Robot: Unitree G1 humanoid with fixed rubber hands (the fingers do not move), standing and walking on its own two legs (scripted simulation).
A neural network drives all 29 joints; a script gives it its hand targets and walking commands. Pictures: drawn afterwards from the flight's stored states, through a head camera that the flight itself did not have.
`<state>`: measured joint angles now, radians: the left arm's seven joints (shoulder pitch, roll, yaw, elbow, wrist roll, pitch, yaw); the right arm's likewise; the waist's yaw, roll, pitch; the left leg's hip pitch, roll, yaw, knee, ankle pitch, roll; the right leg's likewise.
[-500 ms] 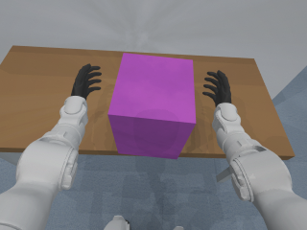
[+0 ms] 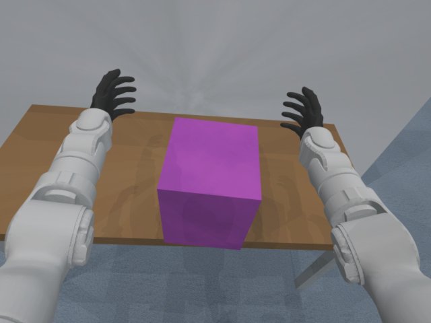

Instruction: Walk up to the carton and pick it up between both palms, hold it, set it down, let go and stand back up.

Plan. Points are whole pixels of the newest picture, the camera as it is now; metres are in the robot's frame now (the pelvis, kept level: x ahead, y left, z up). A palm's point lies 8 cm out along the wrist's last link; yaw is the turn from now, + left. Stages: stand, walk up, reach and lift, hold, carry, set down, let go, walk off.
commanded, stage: set down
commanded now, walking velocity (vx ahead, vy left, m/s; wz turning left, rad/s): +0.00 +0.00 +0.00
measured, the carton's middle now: (209, 186) +0.44 +0.02 -0.07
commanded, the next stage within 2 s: none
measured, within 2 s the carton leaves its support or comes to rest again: neither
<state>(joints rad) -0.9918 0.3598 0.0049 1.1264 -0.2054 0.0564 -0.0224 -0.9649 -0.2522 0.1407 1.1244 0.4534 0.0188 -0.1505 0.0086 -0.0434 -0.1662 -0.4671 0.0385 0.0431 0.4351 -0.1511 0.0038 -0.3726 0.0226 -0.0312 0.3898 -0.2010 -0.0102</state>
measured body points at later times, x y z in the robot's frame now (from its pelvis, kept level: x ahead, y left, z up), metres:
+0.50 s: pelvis +0.00 +0.00 +0.00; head +0.00 +0.02 +0.45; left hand +0.38 +0.24 +0.08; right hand +0.39 -0.14 +0.07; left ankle +0.03 +0.11 -0.74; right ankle -0.01 -0.11 -0.74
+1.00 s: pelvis +0.00 +0.00 +0.00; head +0.00 +0.02 +0.45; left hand +0.30 +0.24 +0.01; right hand +0.31 -0.15 +0.01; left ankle +0.03 +0.11 -0.74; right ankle -0.01 -0.11 -0.74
